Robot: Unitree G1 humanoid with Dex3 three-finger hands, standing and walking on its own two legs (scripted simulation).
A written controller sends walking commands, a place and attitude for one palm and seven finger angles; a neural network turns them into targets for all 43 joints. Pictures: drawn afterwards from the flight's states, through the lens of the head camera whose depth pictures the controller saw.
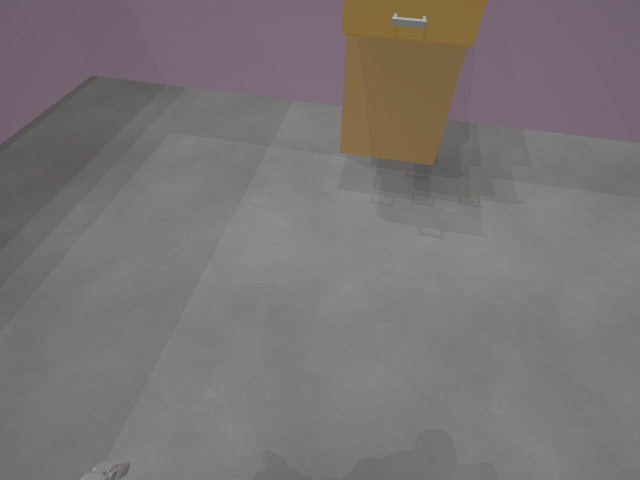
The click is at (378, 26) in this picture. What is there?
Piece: drawer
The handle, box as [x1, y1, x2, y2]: [391, 13, 426, 28]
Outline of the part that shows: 391,21 391,25 423,28 425,27 426,22 425,16 423,16 421,19 397,17 395,13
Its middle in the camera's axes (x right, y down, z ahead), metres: +0.28 -0.70 +1.24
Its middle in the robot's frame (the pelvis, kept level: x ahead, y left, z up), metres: +1.42 -0.21 +0.02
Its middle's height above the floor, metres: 0.79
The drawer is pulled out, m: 0.30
